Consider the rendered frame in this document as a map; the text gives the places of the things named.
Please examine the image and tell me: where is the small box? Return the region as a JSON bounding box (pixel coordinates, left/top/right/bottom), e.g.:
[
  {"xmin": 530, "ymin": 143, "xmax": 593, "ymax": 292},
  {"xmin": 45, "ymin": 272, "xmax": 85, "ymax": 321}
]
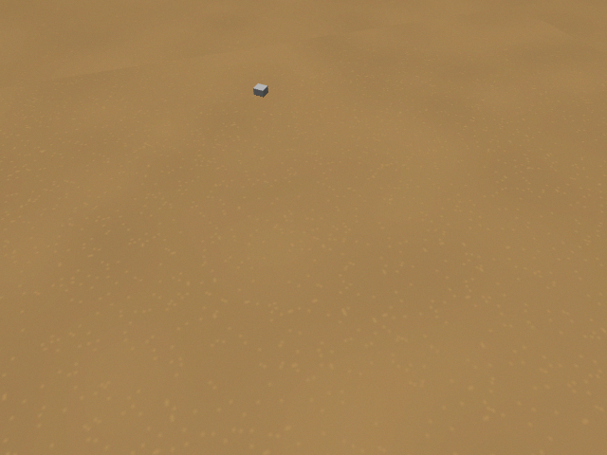
[{"xmin": 253, "ymin": 83, "xmax": 268, "ymax": 97}]

